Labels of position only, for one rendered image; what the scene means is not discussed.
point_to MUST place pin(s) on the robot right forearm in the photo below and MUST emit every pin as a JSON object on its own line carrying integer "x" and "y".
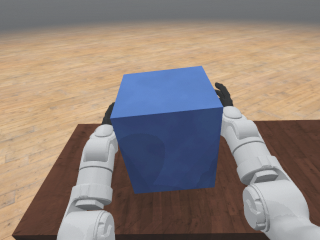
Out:
{"x": 254, "y": 162}

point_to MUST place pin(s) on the pedestal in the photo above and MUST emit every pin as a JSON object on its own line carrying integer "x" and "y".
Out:
{"x": 214, "y": 213}

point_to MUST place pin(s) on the right robot upper arm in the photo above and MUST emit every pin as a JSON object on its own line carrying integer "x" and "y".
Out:
{"x": 278, "y": 209}

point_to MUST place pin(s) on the left robot upper arm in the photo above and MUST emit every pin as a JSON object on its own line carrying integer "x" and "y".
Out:
{"x": 88, "y": 225}

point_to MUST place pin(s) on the robot left forearm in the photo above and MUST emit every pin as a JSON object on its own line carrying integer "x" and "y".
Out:
{"x": 93, "y": 187}

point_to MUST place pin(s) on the robot right hand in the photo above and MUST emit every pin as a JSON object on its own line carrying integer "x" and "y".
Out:
{"x": 224, "y": 95}

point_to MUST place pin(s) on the carton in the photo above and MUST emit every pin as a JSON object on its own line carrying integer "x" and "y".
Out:
{"x": 168, "y": 126}

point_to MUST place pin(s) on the robot left hand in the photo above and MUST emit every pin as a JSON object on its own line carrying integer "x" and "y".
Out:
{"x": 106, "y": 120}

